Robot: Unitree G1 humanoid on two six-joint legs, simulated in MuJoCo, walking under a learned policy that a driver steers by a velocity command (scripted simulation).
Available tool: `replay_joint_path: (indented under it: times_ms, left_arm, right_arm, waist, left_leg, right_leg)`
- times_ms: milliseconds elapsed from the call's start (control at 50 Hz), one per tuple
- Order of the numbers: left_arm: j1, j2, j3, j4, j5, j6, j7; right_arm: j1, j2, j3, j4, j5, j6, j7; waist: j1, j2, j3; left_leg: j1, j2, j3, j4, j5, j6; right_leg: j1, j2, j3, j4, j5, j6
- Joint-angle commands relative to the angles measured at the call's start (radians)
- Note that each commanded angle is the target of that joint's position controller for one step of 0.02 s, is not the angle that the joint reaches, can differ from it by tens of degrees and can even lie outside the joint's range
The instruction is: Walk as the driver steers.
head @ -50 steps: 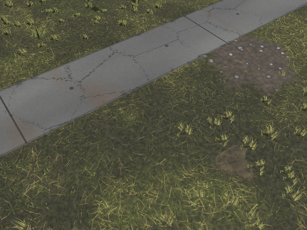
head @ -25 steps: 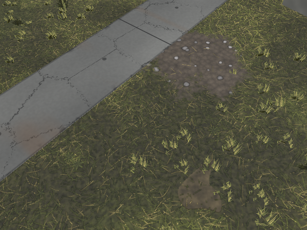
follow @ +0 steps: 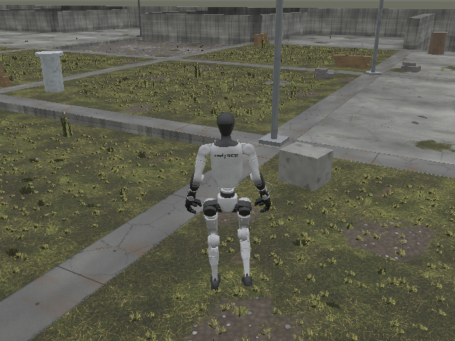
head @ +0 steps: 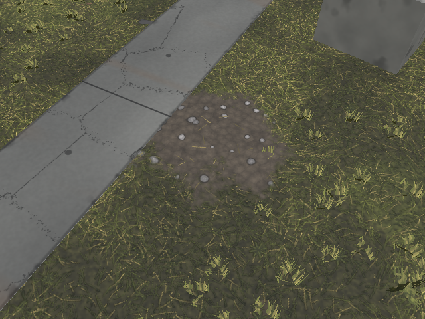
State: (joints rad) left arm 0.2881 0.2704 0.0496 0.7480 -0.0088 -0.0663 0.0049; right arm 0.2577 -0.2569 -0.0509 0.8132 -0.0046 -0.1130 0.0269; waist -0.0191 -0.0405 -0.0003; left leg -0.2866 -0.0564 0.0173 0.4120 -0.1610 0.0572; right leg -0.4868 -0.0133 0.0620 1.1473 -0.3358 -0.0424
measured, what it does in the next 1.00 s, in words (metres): walks ahead, turning left: right foot, then left foot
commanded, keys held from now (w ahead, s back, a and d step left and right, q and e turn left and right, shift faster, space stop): w+q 0.90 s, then w+e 0.10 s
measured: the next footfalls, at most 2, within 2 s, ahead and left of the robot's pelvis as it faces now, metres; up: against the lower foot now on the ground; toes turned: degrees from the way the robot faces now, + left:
right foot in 0.32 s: +0.32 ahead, -0.14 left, +0.00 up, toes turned +10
left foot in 0.82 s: +0.49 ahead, +0.21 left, +0.00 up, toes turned +28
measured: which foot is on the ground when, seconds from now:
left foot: down 0.00-0.32, up 0.34-0.80, down 0.82-1.00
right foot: up 0.00-0.30, down 0.32-0.84, up 0.86-1.00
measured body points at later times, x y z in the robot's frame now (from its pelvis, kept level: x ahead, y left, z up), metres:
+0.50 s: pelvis +0.25 -0.04 +0.00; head +0.27 -0.04 +0.45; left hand +0.31 +0.25 -0.09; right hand +0.40 -0.29 -0.12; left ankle +0.20 +0.10 -0.65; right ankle +0.28 -0.14 -0.74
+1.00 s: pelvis +0.46 +0.12 +0.00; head +0.48 +0.15 +0.44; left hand +0.44 +0.42 -0.12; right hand +0.70 -0.06 -0.10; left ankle +0.46 +0.19 -0.74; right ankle +0.53 -0.05 -0.65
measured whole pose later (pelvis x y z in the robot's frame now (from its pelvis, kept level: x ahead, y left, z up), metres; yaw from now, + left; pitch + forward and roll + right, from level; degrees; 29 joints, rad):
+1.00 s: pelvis +0.46 +0.12 +0.00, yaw +30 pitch +2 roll +0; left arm 0.19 0.30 0.06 0.76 -0.01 -0.10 0.00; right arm 0.25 -0.27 -0.06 0.68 0.00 -0.05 0.04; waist 0.00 -0.03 0.05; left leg -0.31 -0.08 0.00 0.46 -0.18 0.09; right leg -0.55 -0.11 0.03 1.16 -0.32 0.01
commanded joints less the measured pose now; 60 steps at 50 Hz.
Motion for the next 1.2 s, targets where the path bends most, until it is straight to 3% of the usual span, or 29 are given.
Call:
replay_joint_path:
  times_ms: [20, 120, 220, 260, 300, 320, 340, 360, 380, 400, 420, 460, 540, 640, 740, 780, 800, 820, 840, 860, 880, 900, 920, 940, 960, 1000, 1060, 1120, 1200]
  left_arm:
    - [-0.012, 0.057, 0.019, -0.088, 0.012, -0.018, 0.003]
    - [-0.184, 0.021, 0.001, -0.136, 0.011, -0.033, -0.002]
    - [-0.316, 0.044, 0.008, -0.173, -0.008, -0.052, -0.022]
    - [-0.305, 0.073, 0.020, -0.176, -0.010, -0.062, -0.026]
    - [-0.171, 0.114, 0.043, -0.139, -0.003, -0.068, -0.017]
    - [-0.022, 0.167, 0.061, -0.122, 0.014, -0.070, -0.006]
    - [0.107, 0.258, 0.084, -0.105, 0.029, -0.055, 0.003]
    - [0.141, 0.222, 0.078, -0.080, 0.021, -0.046, -0.004]
    - [0.092, 0.141, 0.057, -0.088, 0.013, -0.045, -0.005]
    - [0.036, 0.100, 0.043, -0.092, 0.012, -0.043, -0.007]
    - [-0.021, 0.072, 0.033, -0.088, 0.013, -0.042, -0.012]
    - [-0.079, 0.060, 0.031, -0.075, 0.019, -0.047, -0.016]
    - [-0.071, 0.105, 0.051, -0.037, 0.018, -0.062, -0.011]
    - [-0.041, 0.155, 0.064, -0.001, 0.010, -0.048, 0.002]
    - [0.010, 0.205, 0.081, 0.036, -0.016, -0.023, 0.002]
    - [0.003, 0.235, 0.089, 0.038, -0.023, -0.010, 0.006]
    - [-0.009, 0.241, 0.089, 0.036, -0.027, -0.001, 0.009]
    - [0.007, 0.212, 0.077, 0.033, -0.021, 0.002, 0.014]
    - [0.039, 0.126, 0.046, -0.005, 0.020, -0.006, 0.013]
    - [0.055, 0.070, 0.018, -0.053, 0.019, -0.042, 0.003]
    - [-0.055, 0.163, 0.039, -0.069, -0.019, -0.067, -0.010]
    - [-0.095, 0.162, 0.035, -0.081, -0.032, -0.079, -0.013]
    - [-0.077, 0.147, 0.032, -0.057, -0.016, -0.079, -0.005]
    - [-0.058, 0.155, 0.039, -0.038, 0.001, -0.067, -0.001]
    - [-0.029, 0.152, 0.040, -0.025, 0.002, -0.051, -0.005]
    - [-0.003, 0.125, 0.036, -0.005, 0.003, -0.025, -0.006]
    - [-0.077, 0.100, 0.027, -0.020, 0.002, -0.007, -0.001]
    - [-0.132, 0.088, 0.023, -0.026, -0.005, -0.012, -0.012]
    - [-0.283, 0.060, 0.010, -0.079, 0.005, -0.028, -0.027]
  right_arm:
    - [0.015, -0.113, -0.019, -0.044, 0.009, -0.011, 0.000]
    - [0.081, -0.161, -0.035, -0.022, 0.027, 0.011, -0.022]
    - [0.166, -0.164, -0.034, 0.001, 0.035, 0.035, -0.029]
    - [0.159, -0.179, -0.040, -0.002, 0.035, 0.045, -0.036]
    - [0.136, -0.161, -0.036, -0.014, 0.032, 0.049, -0.039]
    - [0.102, -0.112, -0.019, -0.040, 0.021, 0.044, -0.036]
    - [0.173, -0.026, 0.006, -0.073, 0.018, 0.029, -0.038]
    - [0.217, -0.067, 0.002, -0.085, 0.044, 0.020, -0.037]
    - [0.159, -0.146, -0.021, -0.076, 0.055, 0.025, -0.039]
    - [0.100, -0.151, -0.027, -0.084, 0.047, 0.034, -0.037]
    - [0.072, -0.135, -0.029, -0.090, 0.038, 0.043, -0.036]
    - [0.065, -0.100, -0.031, -0.100, 0.034, 0.065, -0.028]
    - [0.009, -0.068, -0.026, -0.141, 0.026, 0.082, -0.020]
    - [-0.142, -0.053, -0.013, -0.190, 0.025, 0.073, 0.010]
    - [-0.252, -0.078, -0.019, -0.258, 0.027, 0.079, 0.032]
    - [-0.206, -0.109, -0.036, -0.264, 0.022, 0.084, 0.034]
    - [-0.094, -0.140, -0.057, -0.238, 0.023, 0.086, 0.030]
    - [0.084, -0.205, -0.093, -0.187, 0.026, 0.091, 0.017]
    - [0.191, -0.318, -0.124, -0.170, 0.031, 0.097, -0.005]
    - [0.151, -0.359, -0.115, -0.208, 0.030, 0.080, 0.001]
    - [0.152, -0.267, -0.088, -0.209, 0.024, 0.066, 0.011]
    - [0.124, -0.224, -0.075, -0.201, 0.021, 0.056, 0.012]
    - [0.052, -0.182, -0.061, -0.203, 0.021, 0.054, 0.010]
    - [-0.010, -0.135, -0.045, -0.213, 0.012, 0.052, 0.007]
    - [-0.040, -0.120, -0.038, -0.220, 0.002, 0.048, 0.005]
    - [-0.037, -0.131, -0.038, -0.200, -0.001, 0.032, 0.002]
    - [0.005, -0.146, -0.041, -0.157, -0.003, 0.018, -0.008]
    - [0.021, -0.143, -0.036, -0.129, -0.005, 0.016, -0.018]
    - [0.096, -0.162, -0.037, -0.079, 0.017, 0.027, -0.021]
  waist:
    - [0.018, 0.132, -0.019]
    - [-0.025, 0.117, 0.001]
    - [-0.064, 0.136, 0.017]
    - [-0.037, 0.153, 0.012]
    - [0.040, 0.150, -0.048]
    - [0.117, 0.095, -0.160]
    - [0.124, -0.146, -0.301]
    - [0.109, -0.278, -0.337]
    - [0.113, -0.148, -0.199]
    - [0.097, -0.084, -0.115]
    - [0.069, -0.051, -0.054]
    - [0.024, -0.080, 0.006]
    - [0.013, -0.034, 0.021]
    - [0.061, -0.014, 0.046]
    - [0.083, -0.021, 0.079]
    - [0.040, -0.050, 0.030]
    - [-0.030, -0.043, -0.036]
    - [-0.109, -0.010, -0.130]
    - [-0.112, 0.199, -0.212]
    - [-0.045, 0.325, -0.369]
    - [-0.104, 0.179, -0.325]
    - [-0.084, 0.156, -0.202]
    - [-0.031, 0.066, -0.131]
    - [0.006, 0.080, -0.097]
    - [0.031, 0.107, -0.087]
    - [0.044, 0.104, -0.080]
    - [0.023, 0.088, -0.021]
    - [-0.005, 0.092, 0.008]
    - [-0.057, 0.085, 0.068]
  left_leg:
    - [0.138, 0.254, -0.318, -0.228, 0.150, 0.192]
    - [0.107, 0.213, -0.226, -0.238, 0.203, 0.168]
    - [0.132, 0.231, -0.279, -0.171, 0.128, 0.149]
    - [0.152, 0.249, -0.332, -0.124, 0.091, 0.130]
    - [0.108, 0.197, -0.319, 0.006, 0.142, 0.088]
    - [-0.011, 0.136, -0.268, 0.233, 0.089, 0.051]
    - [-0.324, 0.013, -0.128, 0.571, -0.227, -0.012]
    - [-0.504, 0.035, -0.143, 0.778, -0.434, -0.025]
    - [-0.551, 0.086, -0.169, 0.859, -0.356, -0.029]
    - [-0.535, 0.118, -0.147, 0.859, -0.273, -0.033]
    - [-0.503, 0.141, -0.135, 0.825, -0.216, -0.040]
    - [-0.429, 0.176, -0.128, 0.771, -0.151, -0.047]
    - [-0.447, 0.185, -0.123, 0.669, -0.029, -0.069]
    - [-0.399, 0.171, -0.062, 0.394, 0.181, -0.052]
    - [-0.383, 0.145, 0.003, 0.264, 0.062, 0.002]
    - [-0.262, 0.081, 0.066, 0.242, -0.042, 0.042]
    - [-0.103, 0.029, 0.102, 0.194, -0.030, 0.070]
    - [0.172, -0.014, 0.092, 0.160, 0.018, 0.108]
    - [0.491, 0.215, -0.287, 0.126, 0.015, 0.209]
    - [0.669, 0.395, -0.837, -0.070, -0.168, 0.374]
    - [0.641, 0.385, -0.781, -0.124, -0.198, 0.319]
    - [0.520, 0.350, -0.636, -0.116, -0.147, 0.281]
    - [0.366, 0.314, -0.502, -0.113, -0.044, 0.240]
    - [0.249, 0.282, -0.409, -0.125, 0.077, 0.216]
    - [0.175, 0.263, -0.363, -0.150, 0.143, 0.209]
    - [0.115, 0.254, -0.284, -0.189, 0.258, 0.217]
    - [0.120, 0.246, -0.187, -0.236, 0.310, 0.198]
    - [0.161, 0.223, -0.097, -0.259, 0.275, 0.149]
    - [0.215, 0.232, -0.124, -0.262, 0.230, 0.150]
  right_leg:
    - [-0.166, -0.080, 0.009, -0.094, 0.048, 0.017]
    - [-0.109, -0.048, -0.018, -0.442, 0.279, 0.059]
    - [-0.009, 0.004, -0.016, -0.617, 0.336, 0.065]
    - [0.061, 0.010, -0.008, -0.677, 0.287, 0.048]
    - [0.283, 0.003, -0.019, -0.739, 0.269, 0.008]
    - [0.516, -0.128, 0.092, -0.711, 0.263, -0.051]
    - [0.854, -0.360, 0.398, -0.719, 0.247, -0.168]
    - [0.871, -0.452, 0.664, -0.805, 0.056, -0.251]
    - [0.755, -0.403, 0.556, -0.830, 0.001, -0.216]
    - [0.635, -0.350, 0.407, -0.850, 0.047, -0.178]
    - [0.525, -0.303, 0.310, -0.889, 0.112, -0.161]
    - [0.384, -0.254, 0.173, -0.955, 0.208, -0.141]
    - [0.359, -0.260, 0.026, -1.002, 0.383, -0.164]
    - [0.393, -0.243, -0.128, -1.000, 0.399, -0.128]
    - [0.517, -0.289, -0.188, -0.939, 0.443, -0.090]
    - [0.543, -0.284, -0.230, -0.803, 0.752, -0.067]
    - [0.522, -0.258, -0.266, -0.637, 0.896, -0.046]
    - [0.398, -0.213, -0.293, -0.400, 0.874, -0.011]
    - [0.042, -0.130, -0.298, -0.030, 0.323, 0.049]
    - [-0.236, 0.045, -0.078, 0.222, -0.265, 0.078]
    - [-0.343, -0.008, 0.036, 0.266, -0.205, 0.057]
    - [-0.367, -0.045, 0.018, 0.214, -0.123, 0.034]
    - [-0.307, -0.097, 0.009, 0.125, -0.042, 0.030]
    - [-0.227, -0.132, 0.007, 0.051, 0.007, 0.033]
    - [-0.164, -0.149, 0.007, 0.029, 0.040, 0.037]
    - [-0.128, -0.147, -0.011, -0.005, 0.093, 0.054]
    - [-0.208, -0.150, -0.006, -0.125, 0.238, 0.072]
    - [-0.225, -0.129, -0.005, -0.290, 0.421, 0.062]
    - [-0.221, -0.094, -0.045, -0.500, 0.486, 0.052]
Keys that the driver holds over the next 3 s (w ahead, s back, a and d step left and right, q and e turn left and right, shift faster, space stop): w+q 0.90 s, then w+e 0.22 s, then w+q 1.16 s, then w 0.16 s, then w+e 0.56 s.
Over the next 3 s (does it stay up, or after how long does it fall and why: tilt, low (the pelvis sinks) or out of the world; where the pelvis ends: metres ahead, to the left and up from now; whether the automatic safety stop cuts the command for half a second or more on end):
stays up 1.16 0.97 -0.17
